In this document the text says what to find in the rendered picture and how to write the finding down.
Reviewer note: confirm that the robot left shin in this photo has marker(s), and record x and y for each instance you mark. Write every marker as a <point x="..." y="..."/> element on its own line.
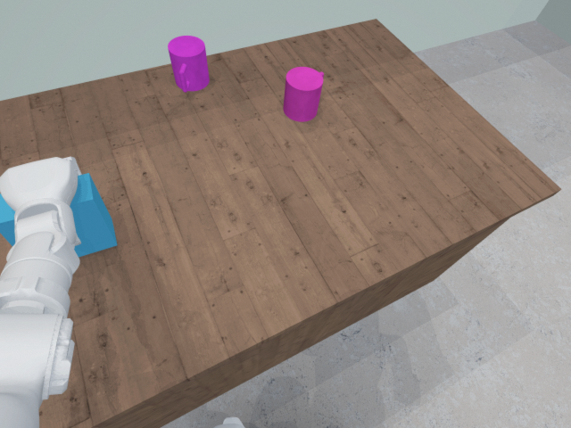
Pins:
<point x="232" y="420"/>

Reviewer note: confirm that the sponge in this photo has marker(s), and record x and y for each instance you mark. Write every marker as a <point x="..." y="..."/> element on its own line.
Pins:
<point x="92" y="220"/>

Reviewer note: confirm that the table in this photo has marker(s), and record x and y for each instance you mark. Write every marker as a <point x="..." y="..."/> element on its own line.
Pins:
<point x="245" y="237"/>

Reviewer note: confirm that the left robot upper arm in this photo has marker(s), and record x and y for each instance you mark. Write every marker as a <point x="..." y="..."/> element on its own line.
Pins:
<point x="36" y="352"/>

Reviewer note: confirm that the left robot forearm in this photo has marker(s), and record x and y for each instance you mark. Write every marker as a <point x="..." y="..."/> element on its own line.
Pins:
<point x="37" y="276"/>

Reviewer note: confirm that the robot left hand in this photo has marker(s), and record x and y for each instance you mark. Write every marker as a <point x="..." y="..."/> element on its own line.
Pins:
<point x="53" y="178"/>

